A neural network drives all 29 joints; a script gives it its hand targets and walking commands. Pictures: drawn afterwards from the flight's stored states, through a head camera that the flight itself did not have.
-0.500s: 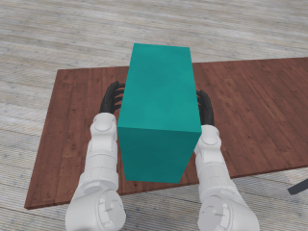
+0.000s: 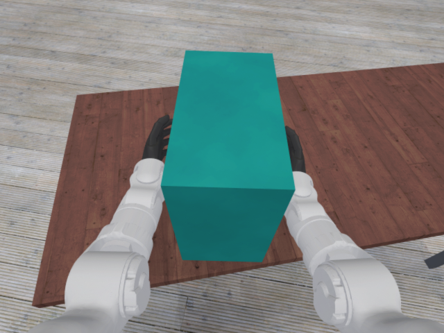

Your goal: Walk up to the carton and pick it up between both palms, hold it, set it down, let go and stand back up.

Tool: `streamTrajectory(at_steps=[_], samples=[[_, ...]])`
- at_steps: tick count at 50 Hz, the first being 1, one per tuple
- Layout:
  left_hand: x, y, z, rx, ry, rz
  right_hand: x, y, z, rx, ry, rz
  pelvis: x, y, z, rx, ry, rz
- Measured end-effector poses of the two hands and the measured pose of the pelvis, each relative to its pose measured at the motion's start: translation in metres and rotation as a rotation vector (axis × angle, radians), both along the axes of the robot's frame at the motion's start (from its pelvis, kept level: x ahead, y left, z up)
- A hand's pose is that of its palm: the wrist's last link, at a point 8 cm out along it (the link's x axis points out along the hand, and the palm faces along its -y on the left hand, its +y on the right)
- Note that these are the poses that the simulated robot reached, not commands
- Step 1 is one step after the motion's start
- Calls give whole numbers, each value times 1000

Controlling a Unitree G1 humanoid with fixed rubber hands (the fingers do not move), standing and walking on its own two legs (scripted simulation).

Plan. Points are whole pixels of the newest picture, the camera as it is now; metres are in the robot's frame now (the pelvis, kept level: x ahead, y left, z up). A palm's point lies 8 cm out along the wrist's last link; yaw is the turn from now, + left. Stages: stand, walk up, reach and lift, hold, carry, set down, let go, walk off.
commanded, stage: set down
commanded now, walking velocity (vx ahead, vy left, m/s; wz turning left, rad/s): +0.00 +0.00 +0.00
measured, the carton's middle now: (225, 161) +0.44 +0.00 +0.05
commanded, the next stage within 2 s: none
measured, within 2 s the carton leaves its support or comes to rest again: neither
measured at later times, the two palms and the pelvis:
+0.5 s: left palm (131, 183) +0.38 +0.17 +0.07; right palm (317, 185) +0.36 -0.16 +0.08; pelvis -0.04 -0.01 +0.00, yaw +1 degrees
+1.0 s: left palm (113, 231) +0.30 +0.19 +0.06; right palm (325, 231) +0.29 -0.16 +0.05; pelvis -0.03 +0.00 +0.00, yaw +1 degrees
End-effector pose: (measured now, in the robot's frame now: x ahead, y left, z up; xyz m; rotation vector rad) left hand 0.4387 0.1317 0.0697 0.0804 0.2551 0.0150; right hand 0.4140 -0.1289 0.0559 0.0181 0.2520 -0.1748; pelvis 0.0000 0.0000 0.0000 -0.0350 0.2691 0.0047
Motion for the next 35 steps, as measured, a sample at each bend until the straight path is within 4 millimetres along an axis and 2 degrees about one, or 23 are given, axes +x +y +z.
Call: streamTrajectory(at_steps=[5,12,20,26,35], samples=[[-9,6,-5,18,10,-9,-6,-2,-2,9,-23,-1,-1,0,-1,-3,-11,1],[-40,21,-19,-24,41,25,-33,-21,-10,30,-25,-44,-9,-4,0,-4,-57,9],[-57,33,-9,-50,2,39,-48,-34,6,33,-2,-42,-29,-10,-1,1,-69,20],[-59,33,1,-71,-11,27,-51,-25,21,29,6,-19,-40,-11,-2,8,-81,21],[-82,42,-3,-52,-3,21,-69,-10,13,41,15,-11,-38,-5,0,5,-131,29]])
